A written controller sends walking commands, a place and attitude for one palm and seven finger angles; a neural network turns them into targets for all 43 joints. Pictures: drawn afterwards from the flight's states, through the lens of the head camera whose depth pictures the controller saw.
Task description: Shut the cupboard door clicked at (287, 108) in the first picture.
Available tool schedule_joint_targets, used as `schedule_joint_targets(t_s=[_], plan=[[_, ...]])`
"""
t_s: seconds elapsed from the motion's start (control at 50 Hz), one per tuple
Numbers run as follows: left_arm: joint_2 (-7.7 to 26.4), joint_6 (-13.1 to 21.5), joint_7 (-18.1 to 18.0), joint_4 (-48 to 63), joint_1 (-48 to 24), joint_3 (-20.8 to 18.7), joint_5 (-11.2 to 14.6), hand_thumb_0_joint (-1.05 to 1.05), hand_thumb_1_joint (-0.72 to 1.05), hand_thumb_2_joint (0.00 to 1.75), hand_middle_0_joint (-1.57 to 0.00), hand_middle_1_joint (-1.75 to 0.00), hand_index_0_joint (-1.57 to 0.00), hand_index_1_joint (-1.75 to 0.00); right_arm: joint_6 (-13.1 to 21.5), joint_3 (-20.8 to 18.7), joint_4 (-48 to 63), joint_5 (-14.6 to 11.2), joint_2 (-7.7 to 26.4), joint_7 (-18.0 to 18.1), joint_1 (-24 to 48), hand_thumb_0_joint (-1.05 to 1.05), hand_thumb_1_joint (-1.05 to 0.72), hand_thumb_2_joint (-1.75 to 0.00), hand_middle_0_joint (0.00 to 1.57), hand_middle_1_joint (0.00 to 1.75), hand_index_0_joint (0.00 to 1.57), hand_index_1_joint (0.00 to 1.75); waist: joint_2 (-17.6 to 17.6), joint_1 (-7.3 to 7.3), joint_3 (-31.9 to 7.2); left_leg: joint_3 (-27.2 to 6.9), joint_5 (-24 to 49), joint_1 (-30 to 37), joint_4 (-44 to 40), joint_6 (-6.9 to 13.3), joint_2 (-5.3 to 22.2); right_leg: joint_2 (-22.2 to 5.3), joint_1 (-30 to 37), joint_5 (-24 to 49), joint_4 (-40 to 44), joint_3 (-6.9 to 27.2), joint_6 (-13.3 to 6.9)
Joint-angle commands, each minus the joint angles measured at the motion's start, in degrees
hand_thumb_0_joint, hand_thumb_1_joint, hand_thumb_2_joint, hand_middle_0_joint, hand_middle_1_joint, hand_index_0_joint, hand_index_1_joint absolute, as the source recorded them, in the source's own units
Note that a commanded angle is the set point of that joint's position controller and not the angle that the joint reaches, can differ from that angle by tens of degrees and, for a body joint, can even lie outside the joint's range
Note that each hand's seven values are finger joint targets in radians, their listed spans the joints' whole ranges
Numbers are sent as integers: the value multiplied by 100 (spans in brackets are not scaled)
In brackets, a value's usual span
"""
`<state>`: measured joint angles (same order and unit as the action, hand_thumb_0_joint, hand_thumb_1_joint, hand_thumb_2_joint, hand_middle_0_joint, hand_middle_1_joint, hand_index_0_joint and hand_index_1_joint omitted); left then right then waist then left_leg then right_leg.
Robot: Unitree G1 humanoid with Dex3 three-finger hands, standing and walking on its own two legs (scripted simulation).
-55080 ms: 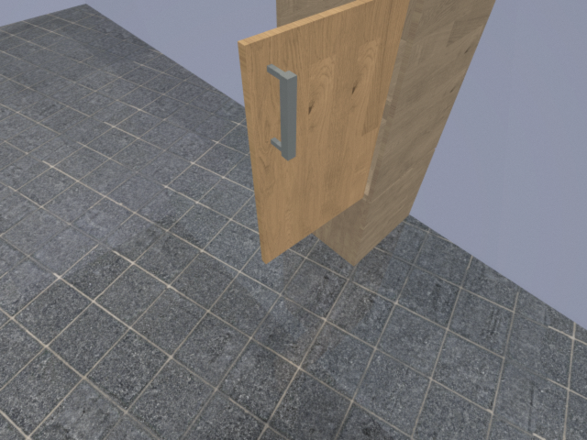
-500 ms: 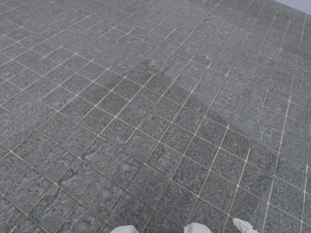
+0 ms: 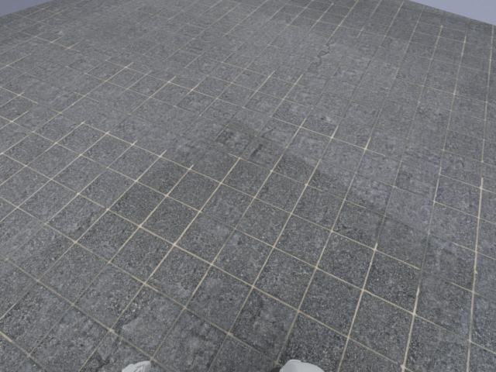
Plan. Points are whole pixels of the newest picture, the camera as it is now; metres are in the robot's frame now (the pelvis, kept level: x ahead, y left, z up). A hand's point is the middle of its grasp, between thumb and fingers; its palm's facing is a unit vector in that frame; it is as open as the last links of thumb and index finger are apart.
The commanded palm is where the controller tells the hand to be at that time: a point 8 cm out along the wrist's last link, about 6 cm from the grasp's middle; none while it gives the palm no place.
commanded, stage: turn to face it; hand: left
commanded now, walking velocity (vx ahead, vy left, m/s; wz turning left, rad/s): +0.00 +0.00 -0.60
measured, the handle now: out of the picture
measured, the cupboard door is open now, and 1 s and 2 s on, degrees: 23 23 23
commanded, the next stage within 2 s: none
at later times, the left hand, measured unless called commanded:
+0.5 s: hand (129, 342) +0.19 +0.24 -0.16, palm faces -0.16 -0.97 -0.19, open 7.4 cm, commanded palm none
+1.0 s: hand (199, 290) +0.28 +0.12 -0.13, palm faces -0.55 -0.79 -0.28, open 7.4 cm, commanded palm none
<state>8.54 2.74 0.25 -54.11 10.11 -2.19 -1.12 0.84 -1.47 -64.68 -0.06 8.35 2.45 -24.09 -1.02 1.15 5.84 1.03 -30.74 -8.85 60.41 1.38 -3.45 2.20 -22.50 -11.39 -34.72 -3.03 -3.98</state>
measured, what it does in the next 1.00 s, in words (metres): steps on the spot, turning right: left foot, then right foot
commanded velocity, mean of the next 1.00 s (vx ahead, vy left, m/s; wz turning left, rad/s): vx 0.00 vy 0.00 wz -0.60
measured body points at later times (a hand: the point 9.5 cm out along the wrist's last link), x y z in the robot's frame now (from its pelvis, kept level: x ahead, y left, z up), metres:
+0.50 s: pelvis +0.09 +0.05 +0.01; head +0.12 +0.08 +0.46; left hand +0.20 +0.29 -0.14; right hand +0.16 -0.21 -0.10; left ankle +0.12 +0.15 -0.72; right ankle +0.05 -0.07 -0.66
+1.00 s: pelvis +0.08 +0.01 +0.01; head +0.09 -0.03 +0.46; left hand +0.31 +0.16 -0.11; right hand -0.05 -0.23 -0.14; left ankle +0.14 +0.15 -0.64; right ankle +0.04 -0.08 -0.72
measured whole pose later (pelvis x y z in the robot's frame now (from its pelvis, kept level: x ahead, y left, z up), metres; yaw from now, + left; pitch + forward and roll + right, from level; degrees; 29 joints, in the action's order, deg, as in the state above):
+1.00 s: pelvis +0.08 +0.01 +0.01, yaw -34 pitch +0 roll +1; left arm 11.8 -2.1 0.5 -50.0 9.4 -2.7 -1.2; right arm -4.1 -3.2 -53.6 1.0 15.9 0.9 -14.4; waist -2.1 2.0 4.4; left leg 3.1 -24.4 -28.1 65.0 -4.3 5.3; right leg 0.2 -16.3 -15.3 -31.5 -0.6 -2.3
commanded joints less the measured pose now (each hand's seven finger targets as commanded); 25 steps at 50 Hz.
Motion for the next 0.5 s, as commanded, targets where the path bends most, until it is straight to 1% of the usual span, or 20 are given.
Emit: schedule_joint_targets(t_s=[0.0, 0.02, 0.04, 0.06, 0.08, 0.12, 0.16, 0.2, 0.26, 0.28, 0.3, 0.32, 0.34, 0.36, 0.38, 0.4, 0.42, 0.44, 0.46, 0.48], plan=[[870, -114, -246, 168, 496, -301, 49, 0, 90, 90, -20, -30, -20, -30, 44, -142, 707, 27, 479, -28, 370, 0, -90, -90, 20, 30, 20, 30, 262, -118, -564, -414, 342, -1747, 1302, -197, 654, -1855, 1000, 3042, 1687, 2112, -1157], [893, -110, -231, 214, 372, -288, 29, 0, 90, 90, -20, -30, -20, -30, -60, -110, 731, 63, 365, -60, 327, 0, -90, -90, 20, 30, 20, 30, 14, 27, -487, -286, 493, -1489, 930, -254, 660, -1629, 432, 2648, 1816, 1762, -930], [898, -88, -209, 212, 346, -297, 8, 0, 90, 90, -20, -30, -20, -30, -135, -96, 734, 95, 264, -88, 240, 0, -90, -90, 20, 30, 20, 30, 135, 109, -567, -193, 683, -1412, 619, -300, 633, -1425, 296, 2489, 1863, 1554, -764], [889, -86, -189, 167, 400, -313, -1, 0, 90, 90, -20, -30, -20, -30, -191, -108, 745, 117, 268, -94, 244, 0, -90, -90, 20, 30, 20, 30, 310, 104, -640, -137, 837, -1429, 416, -340, 625, -1314, 263, 2284, 1895, 1507, -685], [903, -100, -174, 144, 461, -321, -8, 0, 90, 90, -20, -30, -20, -30, -219, -127, 813, 127, 310, -100, 301, 0, -90, -90, 20, 30, 20, 30, 446, 77, -719, -119, 948, -1498, 207, -376, 610, -1253, 352, 1987, 1908, 1572, -668], [972, -125, -143, 115, 558, -348, -19, 0, 90, 90, -20, -30, -20, -30, -224, -159, 947, 129, 368, -111, 473, 0, -90, -90, 20, 30, 20, 30, 516, 25, -924, -104, 1092, -1653, -145, -422, 595, -1184, 570, 1571, 1873, 1756, -648], [1037, -149, -109, 114, 643, -379, -23, 0, 90, 90, -20, -30, -20, -30, -206, -184, 1140, 119, 480, -108, 814, 0, -90, -90, 20, 30, 20, 30, 717, -47, -990, -138, 1040, -1840, -497, -469, 573, -1190, 880, 1524, 1789, 1990, -643], [1081, -178, -103, 149, 711, -413, -45, 0, 90, 90, -20, -30, -20, -30, -154, -197, 1327, 86, 539, -89, 1144, 0, -90, -90, 20, 30, 20, 30, 809, -149, -1094, -163, 860, -1841, -984, -497, 534, -1226, 1132, 1858, 1574, 2249, -691], [1241, -237, -89, 249, 645, -479, -39, 0, 90, 90, -20, -30, -20, -30, -101, -193, 1500, 31, 595, -60, 1407, 0, -90, -90, 20, 30, 20, 30, 881, -183, -1085, -146, 811, -1395, -1763, -506, 386, -1255, 1120, 2332, 1317, 2463, -670], [1230, -255, -96, 281, 585, -498, -28, 0, 90, 90, -20, -30, -20, -30, -81, -200, 1518, 18, 621, -44, 1354, 0, -90, -90, 20, 30, 20, 30, 1000, -138, -1108, -195, 985, -1116, -2138, -501, 357, -1197, 1023, 2353, 1180, 2513, -593], [1216, -286, -99, 309, 510, -495, -19, 0, 90, 90, -20, -30, -20, -30, -63, -211, 1495, 7, 667, -32, 1259, 0, -90, -90, 20, 30, 20, 30, 979, -74, -1077, -188, 1291, -684, -2691, -493, 343, -1084, 760, 2209, 1006, 2487, -428], [1159, -313, -101, 390, 382, -482, 17, 0, 90, 90, -20, -30, -20, -30, -16, -234, 1458, 8, 779, -5, 1071, 0, -90, -90, 20, 30, 20, 30, 859, 52, -1102, -178, 1773, 75, -3393, -456, 473, -878, 287, 1827, 781, 2337, -201], [926, -334, -96, 487, 418, -441, 66, 0, 90, 90, -20, -30, -20, -30, 48, -279, 1467, 47, 1122, 18, 956, 0, -90, -90, 20, 30, 20, 30, -9, 77, -1213, -891, 2188, 789, -3987, -240, 1283, -301, -397, 644, 243, 1876, 84], [725, -332, -40, 570, 490, -391, 117, 0, 90, 90, -20, -30, -20, -30, 62, -369, 1587, 132, 1614, 20, 914, 0, -90, -90, 20, 30, 20, 30, -1470, 56, -1175, -2147, 3521, 1098, -4256, 398, 2696, 290, -1175, -1913, -1007, 907, 426], [914, -345, -43, 615, 318, -403, 42, 0, 90, 90, -20, -30, -20, -30, 9, -361, 1625, 177, 1612, 37, 865, 0, -90, -90, 20, 30, 20, 30, -973, 137, -985, -2131, 4438, 706, -4142, 878, 3137, 24, -1117, -2453, -2185, 650, 529], [891, -346, -21, 710, 441, -409, 13, 0, 90, 90, -20, -30, -20, -30, -10, -307, 1766, 179, 1497, 40, 1068, 0, -90, -90, 20, 30, 20, 30, -374, -47, -783, -1760, 4596, 304, -4055, 981, 3060, -191, -1043, -2151, -2644, 610, 601], [941, -392, 4, 574, 452, -463, -46, 0, 90, 90, -20, -30, -20, -30, 40, -260, 1753, 220, 1333, 54, 1227, 0, -90, -90, 20, 30, 20, 30, -771, -138, -802, -1529, 5465, 421, -4006, 871, 2698, -144, -1216, -1996, -3036, 567, 673], [991, -429, 34, 530, 454, -489, -25, 0, 90, 90, -20, -30, -20, -30, 23, -238, 1806, 201, 1292, 60, 1304, 0, -90, -90, 20, 30, 20, 30, -852, -171, -787, -1102, 5711, 383, -3896, 796, 2538, -264, -1186, -1867, -3274, 568, 710], [957, -472, 65, 576, 442, -477, -7, 0, 90, 90, -20, -30, -20, -30, 8, -223, 1860, 198, 1263, 59, 1366, 0, -90, -90, 20, 30, 20, 30, -942, -180, -748, -737, 5548, 344, -3872, 733, 2388, -337, -1137, -1720, -3309, 504, 734], [922, -522, 93, 603, 421, -460, 6, 0, 90, 90, -20, -30, -20, -30, -4, -222, 1878, 193, 1251, 51, 1421, 0, -90, -90, 20, 30, 20, 30, -971, -207, -735, -503, 5218, 301, -3912, 699, 2280, -366, -1082, -1550, -3278, 438, 761]])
